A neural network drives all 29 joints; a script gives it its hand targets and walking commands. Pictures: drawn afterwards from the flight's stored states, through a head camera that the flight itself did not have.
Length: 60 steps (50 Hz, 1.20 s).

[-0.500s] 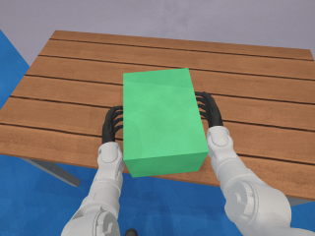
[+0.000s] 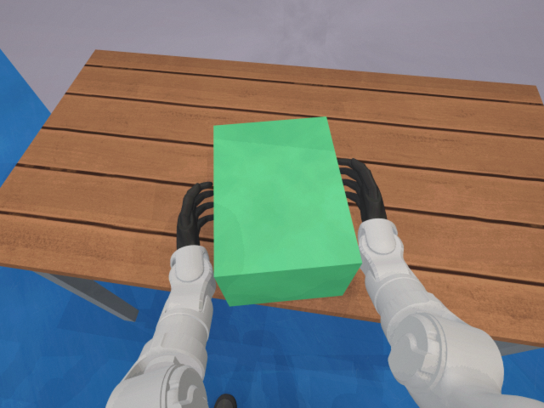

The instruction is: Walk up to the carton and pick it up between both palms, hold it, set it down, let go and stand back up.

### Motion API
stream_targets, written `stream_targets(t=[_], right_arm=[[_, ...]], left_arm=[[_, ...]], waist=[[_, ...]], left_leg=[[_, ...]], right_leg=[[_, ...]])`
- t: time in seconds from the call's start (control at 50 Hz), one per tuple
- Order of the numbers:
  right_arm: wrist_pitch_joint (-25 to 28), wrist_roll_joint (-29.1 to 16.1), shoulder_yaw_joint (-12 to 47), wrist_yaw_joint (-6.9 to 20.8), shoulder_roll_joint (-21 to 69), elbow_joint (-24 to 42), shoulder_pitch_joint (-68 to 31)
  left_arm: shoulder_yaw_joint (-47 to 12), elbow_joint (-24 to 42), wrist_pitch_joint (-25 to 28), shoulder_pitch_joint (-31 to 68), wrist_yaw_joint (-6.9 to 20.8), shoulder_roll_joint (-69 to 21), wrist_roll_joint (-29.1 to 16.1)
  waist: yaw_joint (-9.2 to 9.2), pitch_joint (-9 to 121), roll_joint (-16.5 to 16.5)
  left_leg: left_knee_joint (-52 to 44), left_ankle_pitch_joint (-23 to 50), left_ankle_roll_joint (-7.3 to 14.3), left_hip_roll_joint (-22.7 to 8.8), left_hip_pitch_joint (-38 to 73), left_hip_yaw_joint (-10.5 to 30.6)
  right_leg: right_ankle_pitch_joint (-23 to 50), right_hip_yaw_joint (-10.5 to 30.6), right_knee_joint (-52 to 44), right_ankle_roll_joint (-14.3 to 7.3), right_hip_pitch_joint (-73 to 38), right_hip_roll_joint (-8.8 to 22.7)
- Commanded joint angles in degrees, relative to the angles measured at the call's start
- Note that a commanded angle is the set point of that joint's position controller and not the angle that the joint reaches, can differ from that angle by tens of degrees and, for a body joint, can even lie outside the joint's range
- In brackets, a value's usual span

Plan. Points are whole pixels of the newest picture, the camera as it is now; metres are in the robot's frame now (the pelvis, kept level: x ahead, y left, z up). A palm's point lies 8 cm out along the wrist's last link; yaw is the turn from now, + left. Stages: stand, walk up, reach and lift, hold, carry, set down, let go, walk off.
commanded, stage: reach and lift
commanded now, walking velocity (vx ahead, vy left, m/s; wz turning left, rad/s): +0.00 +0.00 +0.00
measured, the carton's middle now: (278, 210) +0.43 +0.02 -0.02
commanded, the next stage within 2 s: none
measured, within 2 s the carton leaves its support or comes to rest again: leaves its support in 0.54 s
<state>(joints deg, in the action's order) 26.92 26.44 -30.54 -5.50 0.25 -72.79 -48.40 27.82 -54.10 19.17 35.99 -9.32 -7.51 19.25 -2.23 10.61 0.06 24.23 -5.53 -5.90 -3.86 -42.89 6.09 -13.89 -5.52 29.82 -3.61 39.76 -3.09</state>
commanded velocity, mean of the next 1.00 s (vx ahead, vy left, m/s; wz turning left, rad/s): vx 0.00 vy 0.00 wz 0.00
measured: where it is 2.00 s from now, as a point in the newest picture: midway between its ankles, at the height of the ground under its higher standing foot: outside the picture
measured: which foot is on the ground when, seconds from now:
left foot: down 0.00-1.00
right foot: down 0.00-1.00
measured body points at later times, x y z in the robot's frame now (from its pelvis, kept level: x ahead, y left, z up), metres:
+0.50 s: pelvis -0.01 +0.00 +0.00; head +0.10 +0.01 +0.44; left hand +0.39 +0.16 -0.01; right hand +0.43 -0.12 +0.01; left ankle +0.04 +0.18 -0.72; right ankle -0.02 -0.06 -0.72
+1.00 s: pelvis -0.02 +0.01 +0.00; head +0.06 +0.02 +0.44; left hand +0.37 +0.16 +0.01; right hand +0.42 -0.11 +0.04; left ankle +0.04 +0.18 -0.72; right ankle -0.02 -0.06 -0.72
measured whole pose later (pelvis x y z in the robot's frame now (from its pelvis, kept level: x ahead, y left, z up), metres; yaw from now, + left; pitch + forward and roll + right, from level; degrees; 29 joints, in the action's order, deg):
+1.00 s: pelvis -0.02 +0.01 +0.00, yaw +0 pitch +22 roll -1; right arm 27.2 22.3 -28.2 -5.3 -0.8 -74.9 -48.0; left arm 27.0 -55.2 17.7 36.0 -9.8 -7.7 17.6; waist -2.2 13.7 1.4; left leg 25.0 -4.5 -5.6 -3.9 -42.6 6.0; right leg -12.4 -5.5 29.8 -3.7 39.1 -3.1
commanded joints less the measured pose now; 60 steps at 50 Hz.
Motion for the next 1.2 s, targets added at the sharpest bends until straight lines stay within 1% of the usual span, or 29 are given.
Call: stream_targets(t=[0.0,0.02,0.14,0.22,0.26,0.32,0.44,0.58,0.6,0.62,0.68,0.74,0.76,0.8,0.82,0.84,0.86,0.88,0.9,0.92,0.94,0.96,1.0,1.02,1.04,1.08,1.12,1.14,1.18], right_arm=[[8.3,7.0,11.2,7.3,33.6,-1.2,-24.6],[8.0,7.3,10.9,7.3,33.1,-0.6,-24.7],[9.2,8.0,13.6,7.1,32.2,-3.2,-24.5],[10.0,7.8,12.8,7.5,31.7,-3.2,-26.6],[10.2,6.2,15.8,7.5,33.3,-2.5,-28.7],[10.8,6.4,17.0,7.4,33.2,-4.1,-28.8],[10.8,5.2,17.7,7.8,31.0,-2.3,-30.8],[10.5,5.0,18.1,8.1,30.7,-4.0,-29.1],[10.5,4.3,18.2,8.0,30.8,-5.2,-28.4],[10.2,3.2,20.6,8.1,30.9,-3.9,-29.9],[9.7,1.9,20.9,7.5,31.9,-2.3,-30.5],[9.3,1.3,20.8,7.6,32.3,-0.3,-31.4],[9.2,1.1,22.4,7.8,31.9,0.9,-32.4],[9.4,0.1,21.6,7.9,31.2,-2.6,-30.5],[9.3,-0.2,23.0,8.1,32.5,2.3,-33.4],[8.1,-1.0,21.6,7.9,32.1,-1.6,-31.8],[8.3,-0.9,22.6,7.8,30.4,0.5,-33.9],[7.8,-1.5,22.4,8.1,30.1,-0.3,-31.8],[7.4,-1.1,23.5,8.1,30.2,1.4,-32.5],[6.4,-1.8,23.6,7.6,32.0,-1.3,-29.8],[6.2,-2.8,24.7,7.7,33.0,3.3,-33.5],[5.3,-2.3,24.7,7.5,31.1,2.1,-30.8],[3.9,-4.6,27.1,7.0,35.2,5.3,-33.2],[3.2,-5.2,27.5,5.9,34.9,5.1,-30.6],[2.9,-6.7,28.0,6.9,34.1,6.2,-36.5],[1.5,-7.2,27.6,7.6,34.9,7.1,-38.5],[-1.1,-7.9,28.7,7.1,35.7,9.5,-37.0],[-3.4,-8.1,28.9,5.8,37.4,6.1,-30.4],[-4.4,-10.6,29.6,6.6,36.4,10.0,-35.3]], left_arm=[[-14.2,2.2,5.1,32.4,5.7,-32.5,7.2],[-14.8,2.4,5.5,33.5,5.7,-32.0,7.0],[-12.4,-0.5,6.9,35.0,5.9,-28.8,7.0],[-17.0,1.6,7.3,38.3,5.2,-31.7,5.3],[-16.4,2.0,7.0,37.7,4.8,-31.8,5.5],[-18.7,2.2,6.9,38.8,4.9,-33.3,5.5],[-19.3,-0.2,5.7,37.4,4.0,-33.5,3.2],[-19.9,2.5,5.3,39.9,4.1,-33.4,3.3],[-22.2,3.4,5.2,40.9,4.1,-33.5,1.5],[-22.4,4.8,5.2,41.4,3.8,-32.8,1.2],[-21.6,2.6,4.5,41.1,4.5,-31.8,1.1],[-22.6,6.7,3.9,42.7,4.2,-32.5,0.7],[-22.1,5.5,4.1,43.2,4.2,-31.2,-0.4],[-25.8,5.7,3.4,44.7,4.2,-33.6,-1.4],[-23.7,3.5,2.9,42.6,3.9,-32.5,-0.9],[-24.9,8.6,2.8,45.8,3.8,-32.7,-1.0],[-24.1,5.8,2.0,43.4,3.9,-33.0,-1.2],[-24.7,3.5,1.6,41.0,3.5,-33.4,-0.3],[-23.0,4.4,1.7,42.1,4.0,-31.5,-0.5],[-25.2,9.1,1.9,49.2,4.6,-32.2,-1.9],[-25.5,8.1,0.8,47.4,4.4,-32.9,-2.8],[-28.5,8.8,0.3,46.7,4.3,-32.9,-3.8],[-28.0,9.9,-0.2,49.2,4.4,-32.7,-4.1],[-28.9,11.2,-0.5,48.8,4.9,-31.8,-5.6],[-27.7,10.3,-1.1,51.6,4.2,-32.6,-4.5],[-26.8,12.1,-1.6,54.0,4.1,-32.0,-4.3],[-26.4,12.2,-3.2,53.6,4.9,-30.6,-5.6],[-29.2,16.1,-3.5,57.2,5.6,-29.4,-6.9],[-28.8,13.4,-6.2,53.1,5.3,-31.4,-6.3]], waist=[[-0.52,38.5,3.7],[0.95,39.4,2.1],[-1.08,37.1,6.3],[0.89,42.8,2.4],[-1.50,43.1,4.5],[0.02,42.0,2.6],[-1.01,45.8,5.4],[-1.20,43.2,1.5],[0.84,46.9,2.5],[-0.99,47.6,1.9],[-0.67,45.5,5.0],[-0.08,47.3,3.6],[-1.27,47.8,5.8],[1.87,48.4,1.1],[-0.61,49.2,4.3],[-0.68,46.9,0.5],[0.06,47.9,3.5],[0.54,48.3,1.7],[-1.37,44.6,3.0],[0.73,43.9,2.2],[-0.11,47.2,3.3],[2.47,48.9,3.2],[1.07,47.4,3.0],[4.30,47.8,6.1],[1.25,47.3,3.3],[0.15,46.4,1.4],[2.02,45.3,5.3],[3.62,43.8,4.1],[1.77,41.5,0.8]], left_leg=[[-0.3,14.1,3.2,3.2,16.7,-11.3],[-0.6,11.5,3.0,2.9,15.1,-11.3],[-1.1,11.3,4.1,4.1,9.9,-11.7],[0.3,13.4,2.6,2.5,16.1,-11.1],[0.9,15.8,3.3,3.2,15.3,-11.2],[0.4,13.6,3.1,3.2,14.4,-10.4],[0.5,12.2,3.4,3.0,14.4,-10.4],[1.1,13.1,3.2,2.8,15.9,-10.5],[1.8,11.7,3.5,2.7,16.6,-10.1],[1.6,13.1,3.2,2.2,17.7,-9.7],[1.6,11.9,4.1,3.4,17.5,-10.7],[2.2,12.5,3.8,3.3,18.5,-10.1],[2.5,11.3,4.1,3.5,17.3,-10.6],[1.7,12.1,3.2,2.8,18.8,-9.9],[1.8,9.6,4.3,3.4,18.8,-10.5],[1.9,12.3,3.0,3.1,20.7,-9.8],[1.8,12.7,3.3,3.1,20.8,-9.5],[2.1,12.9,2.7,2.5,22.2,-9.2],[2.1,10.9,3.6,3.0,22.1,-9.7],[1.4,10.8,3.8,3.3,23.0,-9.6],[1.4,9.8,3.9,3.5,21.9,-9.8],[1.6,11.3,3.4,3.3,25.4,-9.3],[2.0,10.5,4.1,4.3,22.0,-9.2],[2.7,11.4,4.7,4.6,23.4,-9.2],[2.3,11.7,4.1,3.8,21.9,-9.1],[0.8,6.5,4.0,3.8,22.6,-8.9],[1.1,6.8,4.9,4.7,23.8,-9.3],[1.6,9.0,4.9,4.6,24.3,-9.3],[0.7,5.2,4.6,4.2,26.2,-9.4]], right_leg=[[47.4,1.3,-1.0,9.2,-33.4,3.0],[45.8,1.5,-1.3,8.8,-31.8,3.3],[52.6,2.6,0.4,10.9,-37.8,4.8],[49.2,0.1,-0.4,9.5,-32.8,2.7],[55.4,1.4,1.4,9.5,-35.7,3.2],[51.3,0.9,0.9,9.1,-33.4,2.9],[50.1,0.3,0.1,9.5,-31.2,2.8],[45.7,0.2,-0.6,8.0,-28.6,2.7],[46.1,0.4,0.0,7.9,-29.3,2.7],[47.1,0.3,0.4,8.4,-28.6,2.6],[48.1,1.2,-0.4,8.6,-32.1,3.2],[48.4,0.9,0.1,8.3,-31.9,2.5],[49.1,0.9,0.3,8.7,-32.6,2.7],[47.9,-0.2,0.0,8.5,-29.8,2.8],[44.1,0.7,-1.3,8.3,-31.4,2.7],[45.1,0.1,0.1,7.8,-31.5,2.3],[46.7,-0.3,-0.2,7.8,-31.7,1.8],[45.7,-0.5,-0.7,7.4,-29.4,1.6],[43.9,1.3,-1.7,8.0,-29.3,2.6],[44.5,1.7,-1.6,8.1,-31.0,3.0],[43.5,1.3,-1.3,7.9,-33.2,2.9],[43.2,-0.1,-2.0,7.7,-31.0,2.0],[45.6,2.0,-2.1,8.0,-34.9,3.1],[48.7,2.0,-1.3,8.8,-36.6,2.7],[45.8,1.6,-0.1,9.0,-36.2,2.5],[36.5,2.2,-2.5,8.4,-33.9,2.8],[40.2,2.3,-3.2,9.5,-36.3,3.5],[41.4,3.5,-2.5,9.6,-38.5,3.9],[33.5,3.4,-3.9,8.9,-35.9,4.1]])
